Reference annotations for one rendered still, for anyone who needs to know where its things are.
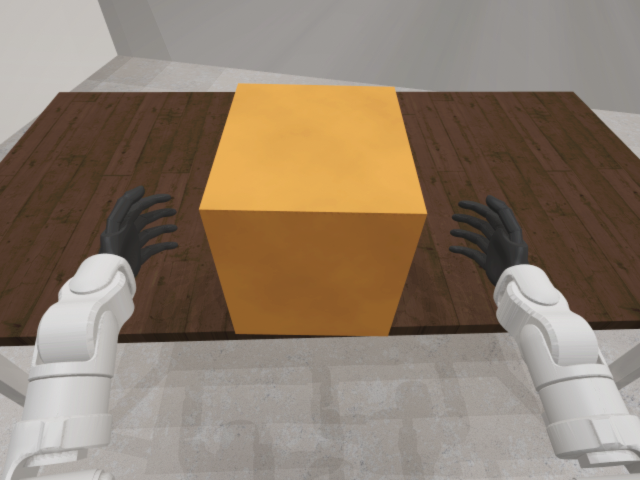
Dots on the left robot forearm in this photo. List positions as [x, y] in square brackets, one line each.
[66, 405]

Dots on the table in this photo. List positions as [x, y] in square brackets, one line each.
[572, 184]

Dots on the robot left hand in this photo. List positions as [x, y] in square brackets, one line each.
[122, 236]

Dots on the right robot forearm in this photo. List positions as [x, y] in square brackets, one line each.
[588, 417]

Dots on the robot right hand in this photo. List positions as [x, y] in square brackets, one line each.
[504, 246]

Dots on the carton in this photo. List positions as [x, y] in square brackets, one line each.
[313, 209]

